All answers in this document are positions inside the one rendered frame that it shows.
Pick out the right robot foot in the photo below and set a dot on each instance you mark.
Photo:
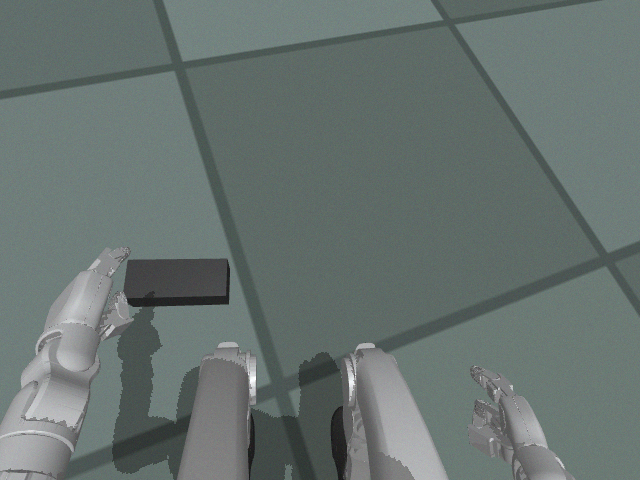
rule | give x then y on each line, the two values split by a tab
338	442

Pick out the left robot arm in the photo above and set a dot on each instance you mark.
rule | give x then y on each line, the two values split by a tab
41	427

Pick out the left robot hand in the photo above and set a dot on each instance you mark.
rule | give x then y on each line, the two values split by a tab
84	299

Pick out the right robot arm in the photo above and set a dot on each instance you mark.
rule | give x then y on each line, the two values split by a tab
538	463

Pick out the right robot hand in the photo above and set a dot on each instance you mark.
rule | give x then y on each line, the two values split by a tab
513	426

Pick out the carton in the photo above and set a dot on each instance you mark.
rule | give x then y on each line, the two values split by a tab
177	282

